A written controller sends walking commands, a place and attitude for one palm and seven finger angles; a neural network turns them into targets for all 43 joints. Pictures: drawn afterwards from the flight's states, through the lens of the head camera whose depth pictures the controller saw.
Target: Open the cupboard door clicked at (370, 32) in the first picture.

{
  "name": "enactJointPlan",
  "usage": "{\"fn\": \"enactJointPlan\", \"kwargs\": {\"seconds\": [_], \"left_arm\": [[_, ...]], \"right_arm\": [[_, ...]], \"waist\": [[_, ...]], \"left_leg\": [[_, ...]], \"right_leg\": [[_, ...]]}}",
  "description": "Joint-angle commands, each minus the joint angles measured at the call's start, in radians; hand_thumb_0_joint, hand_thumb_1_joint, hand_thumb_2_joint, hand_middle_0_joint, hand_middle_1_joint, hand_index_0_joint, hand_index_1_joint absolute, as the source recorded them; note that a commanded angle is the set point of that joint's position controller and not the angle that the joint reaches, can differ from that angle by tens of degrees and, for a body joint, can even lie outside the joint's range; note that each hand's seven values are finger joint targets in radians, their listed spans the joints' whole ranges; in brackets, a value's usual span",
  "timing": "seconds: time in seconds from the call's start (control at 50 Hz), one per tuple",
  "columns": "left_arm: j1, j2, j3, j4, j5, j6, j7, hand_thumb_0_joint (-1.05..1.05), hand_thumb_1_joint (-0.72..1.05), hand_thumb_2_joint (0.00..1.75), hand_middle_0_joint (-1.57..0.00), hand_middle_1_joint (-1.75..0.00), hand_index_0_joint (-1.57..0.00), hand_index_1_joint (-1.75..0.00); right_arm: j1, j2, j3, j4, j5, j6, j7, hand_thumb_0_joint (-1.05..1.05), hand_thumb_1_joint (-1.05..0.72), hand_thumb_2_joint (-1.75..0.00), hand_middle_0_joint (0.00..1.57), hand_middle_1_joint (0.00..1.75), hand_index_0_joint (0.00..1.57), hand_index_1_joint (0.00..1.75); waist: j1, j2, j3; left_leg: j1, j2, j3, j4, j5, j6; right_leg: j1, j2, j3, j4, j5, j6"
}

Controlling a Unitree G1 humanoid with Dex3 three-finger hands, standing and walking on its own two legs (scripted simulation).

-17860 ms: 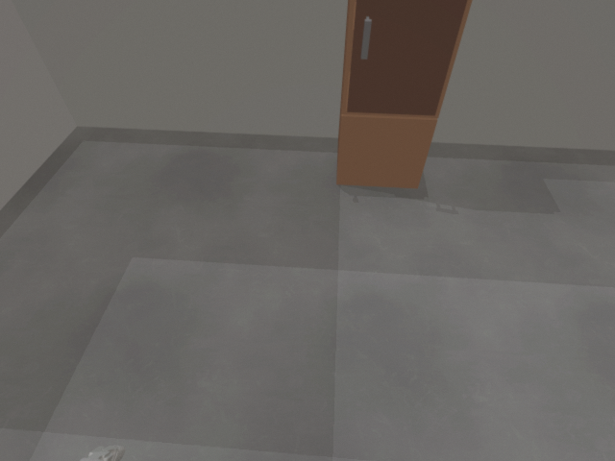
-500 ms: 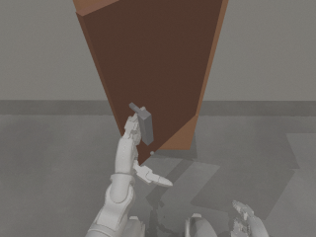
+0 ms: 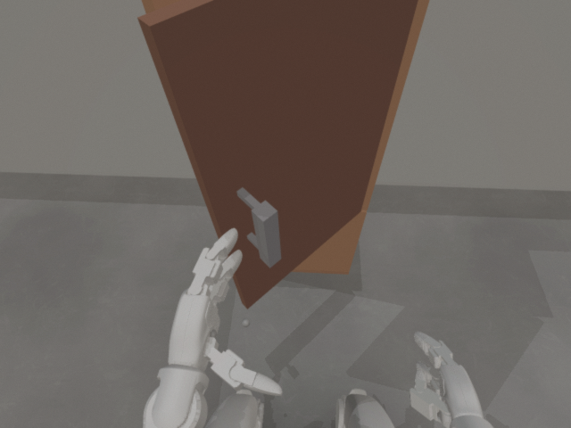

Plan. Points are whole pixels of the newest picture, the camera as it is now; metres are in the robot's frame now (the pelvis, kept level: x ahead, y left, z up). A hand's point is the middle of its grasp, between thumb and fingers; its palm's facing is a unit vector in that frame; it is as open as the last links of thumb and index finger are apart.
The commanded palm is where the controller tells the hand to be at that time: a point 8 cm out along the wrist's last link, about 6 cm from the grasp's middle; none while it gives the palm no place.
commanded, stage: slide the hand sideways off the handle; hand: left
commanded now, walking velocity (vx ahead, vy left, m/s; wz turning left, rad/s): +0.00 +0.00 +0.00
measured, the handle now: (258, 228) +0.37 +0.07 +0.06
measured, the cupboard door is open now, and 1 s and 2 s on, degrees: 46 46 46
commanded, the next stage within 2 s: draw the hand back to the body in 0.32 s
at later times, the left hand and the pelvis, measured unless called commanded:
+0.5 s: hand (211, 340) +0.22 +0.11 +0.05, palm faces -0.06 -1.00 -0.04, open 16.3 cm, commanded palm +0.20 +0.17 +0.07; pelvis +0.00 -0.01 -0.01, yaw +0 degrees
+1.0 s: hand (115, 326) +0.21 +0.18 +0.13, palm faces +0.03 -0.98 -0.20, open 15.8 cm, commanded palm +0.18 +0.24 +0.16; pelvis +0.02 +0.02 +0.04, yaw +0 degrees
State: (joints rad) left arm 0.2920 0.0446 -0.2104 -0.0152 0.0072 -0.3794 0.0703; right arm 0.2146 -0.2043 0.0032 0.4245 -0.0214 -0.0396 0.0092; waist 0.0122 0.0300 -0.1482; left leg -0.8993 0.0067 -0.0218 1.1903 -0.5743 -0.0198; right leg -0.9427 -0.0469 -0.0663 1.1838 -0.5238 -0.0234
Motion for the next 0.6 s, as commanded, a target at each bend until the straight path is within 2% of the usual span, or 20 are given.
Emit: {"fn": "enactJointPlan", "kwargs": {"seconds": [0.0, 0.08, 0.14, 0.2, 0.24, 0.26, 0.28, 0.32, 0.36, 0.4, 0.42, 0.44, 0.5, 0.52, 0.54, 0.58], "left_arm": [[-0.035, 0.018, 0.026, -0.262, -0.023, -0.073, -0.017, 0.0, -0.5, 0.3, -0.15, -0.3, -0.15, -0.3], [0.025, 0.054, 0.076, -0.277, -0.043, -0.078, -0.042, 0.0, -0.5, 0.3, -0.15, -0.3, -0.15, -0.3], [0.071, 0.055, 0.079, -0.304, -0.061, -0.081, -0.067, 0.0, -0.5, 0.3, -0.15, -0.3, -0.15, -0.3], [0.087, 0.091, 0.12, -0.307, -0.08, -0.082, -0.094, 0.0, -0.5, 0.3, -0.15, -0.3, -0.15, -0.3], [0.124, 0.104, 0.145, -0.322, -0.096, -0.086, -0.112, 0.0, -0.5, 0.3, -0.15, -0.3, -0.15, -0.3], [0.154, 0.105, 0.15, -0.317, -0.103, -0.084, -0.121, 0.0, -0.5, 0.3, -0.15, -0.3, -0.15, -0.3], [0.12, 0.089, 0.124, -0.344, -0.108, -0.087, -0.129, 0.0, -0.5, 0.3, -0.15, -0.3, -0.15, -0.3], [0.083, 0.112, 0.139, -0.348, -0.111, -0.089, -0.136, 0.0, -0.5, 0.3, -0.15, -0.3, -0.15, -0.3], [0.089, 0.102, 0.136, -0.336, -0.118, -0.089, -0.141, 0.0, -0.5, 0.3, -0.15, -0.3, -0.15, -0.3], [0.057, 0.123, 0.154, -0.338, -0.119, -0.086, -0.142, 0.0, -0.5, 0.3, -0.15, -0.3, -0.15, -0.3], [0.064, 0.157, 0.184, -0.379, -0.121, -0.083, -0.14, 0.0, -0.5, 0.3, -0.15, -0.3, -0.15, -0.3], [0.076, 0.166, 0.191, -0.418, -0.126, -0.076, -0.14, 0.0, -0.5, 0.3, -0.15, -0.3, -0.15, -0.3], [0.149, 0.193, 0.233, -0.473, -0.147, -0.027, -0.135, 0.0, -0.5, 0.3, -0.15, -0.3, -0.15, -0.3], [0.174, 0.208, 0.26, -0.46, -0.154, -0.005, -0.135, 0.0, -0.5, 0.3, -0.15, -0.3, -0.15, -0.3], [0.182, 0.184, 0.24, -0.453, -0.159, 0.012, -0.139, 0.0, -0.5, 0.3, -0.15, -0.3, -0.15, -0.3], [0.183, 0.187, 0.253, -0.447, -0.175, 0.038, -0.151, 0.0, -0.5, 0.3, -0.15, -0.3, -0.15, -0.3]], "right_arm": [[-0.017, -0.098, -0.038, -0.16, 0.004, -0.055, -0.018, 0.0, -0.9, -0.9, 0.2, 0.3, 0.2, 0.3], [-0.014, -0.1, -0.04, -0.16, 0.005, -0.063, -0.026, 0.0, -0.9, -0.9, 0.2, 0.3, 0.2, 0.3], [-0.015, -0.101, -0.04, -0.171, 0.008, -0.071, -0.028, 0.0, -0.9, -0.9, 0.2, 0.3, 0.2, 0.3], [-0.01, -0.106, -0.041, -0.166, 0.01, -0.075, -0.035, 0.0, -0.9, -0.9, 0.2, 0.3, 0.2, 0.3], [-0.01, -0.108, -0.045, -0.168, 0.012, -0.081, -0.039, 0.0, -0.9, -0.9, 0.2, 0.3, 0.2, 0.3], [-0.011, -0.108, -0.045, -0.172, 0.014, -0.082, -0.039, 0.0, -0.9, -0.9, 0.2, 0.3, 0.2, 0.3], [-0.01, -0.109, -0.042, -0.175, 0.014, -0.086, -0.04, 0.0, -0.9, -0.9, 0.2, 0.3, 0.2, 0.3], [-0.01, -0.114, -0.043, -0.164, 0.013, -0.094, -0.046, 0.0, -0.9, -0.9, 0.2, 0.3, 0.2, 0.3], [-0.005, -0.116, -0.044, -0.164, 0.013, -0.103, -0.047, 0.0, -0.9, -0.9, 0.2, 0.3, 0.2, 0.3], [-0.005, -0.119, -0.045, -0.16, 0.014, -0.107, -0.05, 0.0, -0.9, -0.9, 0.2, 0.3, 0.2, 0.3], [-0.006, -0.123, -0.046, -0.171, 0.015, -0.107, -0.053, 0.0, -0.9, -0.9, 0.2, 0.3, 0.2, 0.3], [-0.007, -0.119, -0.046, -0.178, 0.018, -0.106, -0.054, 0.0, -0.9, -0.9, 0.2, 0.3, 0.2, 0.3], [0.009, -0.113, -0.043, -0.194, 0.029, -0.098, -0.06, 0.0, -0.9, -0.9, 0.2, 0.3, 0.2, 0.3], [0.01, -0.115, -0.042, -0.196, 0.032, -0.091, -0.064, 0.0, -0.9, -0.9, 0.2, 0.3, 0.2, 0.3], [0.01, -0.111, -0.037, -0.196, 0.037, -0.088, -0.065, 0.0, -0.9, -0.9, 0.2, 0.3, 0.2, 0.3], [0.008, -0.116, -0.032, -0.192, 0.04, -0.086, -0.069, 0.0, -0.9, -0.9, 0.2, 0.3, 0.2, 0.3]], "waist": [[-0.028, -0.08, -0.236], [-0.023, -0.091, -0.239], [-0.019, -0.076, -0.242], [-0.026, -0.098, -0.228], [-0.016, -0.1, -0.244], [-0.016, -0.094, -0.231], [-0.029, -0.083, -0.23], [-0.038, -0.08, -0.22], [-0.04, -0.084, -0.219], [-0.039, -0.082, -0.217], [-0.022, -0.061, -0.242], [-0.013, -0.033, -0.274], [0.0, -0.026, -0.296], [0.004, -0.053, -0.287], [-0.008, -0.052, -0.245], [-0.018, -0.072, -0.192]], "left_leg": [[0.069, -0.039, 0.004, -0.145, 0.234, 0.032], [0.047, -0.04, 0.007, -0.127, 0.237, 0.033], [0.04, -0.042, 0.007, -0.124, 0.247, 0.032], [0.009, -0.042, 0.01, -0.108, 0.22, 0.032], [0.006, -0.042, 0.008, -0.102, 0.235, 0.032], [-0.002, -0.042, 0.01, -0.101, 0.228, 0.031], [-0.001, -0.043, 0.009, -0.098, 0.22, 0.033], [-0.014, -0.041, 0.004, -0.082, 0.211, 0.035], [-0.02, -0.041, 0.006, -0.074, 0.191, 0.034], [-0.029, -0.039, 0.004, -0.071, 0.176, 0.033], [-0.013, -0.039, 0.004, -0.085, 0.188, 0.035], [0.02, -0.041, 0.008, -0.099, 0.202, 0.036], [0.085, -0.043, 0.014, -0.15, 0.253, 0.037], [0.089, -0.042, 0.009, -0.167, 0.269, 0.038], [0.098, -0.042, 0.011, -0.183, 0.261, 0.037], [0.104, -0.041, 0.008, -0.206, 0.227, 0.035]], "right_leg": [[0.241, 0.033, 0.042, -0.181, 0.262, -0.007], [0.253, 0.033, 0.054, -0.18, 0.274, -0.004], [0.263, 0.032, 0.056, -0.174, 0.284, -0.003], [0.265, 0.028, 0.077, -0.19, 0.254, 0.003], [0.275, 0.028, 0.077, -0.182, 0.27, 0.002], [0.272, 0.028, 0.082, -0.185, 0.264, 0.004], [0.26, 0.027, 0.077, -0.184, 0.251, 0.006], [0.237, 0.029, 0.084, -0.185, 0.217, 0.003], [0.217, 0.028, 0.085, -0.185, 0.183, 0.006], [0.206, 0.029, 0.087, -0.187, 0.143, 0.003], [0.228, 0.032, 0.084, -0.188, 0.142, -0.001], [0.252, 0.03, 0.087, -0.195, 0.165, -0.001], [0.334, 0.036, 0.072, -0.222, 0.25, 0.004], [0.356, 0.041, 0.06, -0.233, 0.263, 0.002], [0.355, 0.041, 0.058, -0.252, 0.262, 0.008], [0.35, 0.043, 0.053, -0.287, 0.211, 0.012]]}}
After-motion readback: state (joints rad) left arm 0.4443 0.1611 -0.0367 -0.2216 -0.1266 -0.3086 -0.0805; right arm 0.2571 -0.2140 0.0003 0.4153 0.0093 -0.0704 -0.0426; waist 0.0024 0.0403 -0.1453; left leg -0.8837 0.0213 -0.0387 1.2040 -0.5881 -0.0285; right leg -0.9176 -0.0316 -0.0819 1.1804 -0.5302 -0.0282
